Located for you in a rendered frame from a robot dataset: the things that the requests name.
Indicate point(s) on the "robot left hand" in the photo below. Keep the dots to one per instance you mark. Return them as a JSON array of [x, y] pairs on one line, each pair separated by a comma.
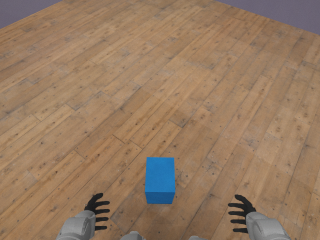
[[92, 205]]

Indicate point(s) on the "robot right hand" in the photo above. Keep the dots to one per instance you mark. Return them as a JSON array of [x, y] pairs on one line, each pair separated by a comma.
[[247, 207]]

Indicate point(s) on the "right robot forearm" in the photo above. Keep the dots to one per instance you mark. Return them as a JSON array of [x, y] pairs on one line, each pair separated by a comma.
[[261, 227]]

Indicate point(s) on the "left robot shin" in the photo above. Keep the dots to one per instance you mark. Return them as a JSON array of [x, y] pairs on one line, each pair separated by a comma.
[[134, 232]]

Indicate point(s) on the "left robot forearm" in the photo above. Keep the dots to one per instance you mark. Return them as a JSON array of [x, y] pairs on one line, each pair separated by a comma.
[[79, 227]]

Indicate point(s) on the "carton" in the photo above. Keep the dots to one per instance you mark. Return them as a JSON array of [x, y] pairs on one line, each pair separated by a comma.
[[160, 180]]

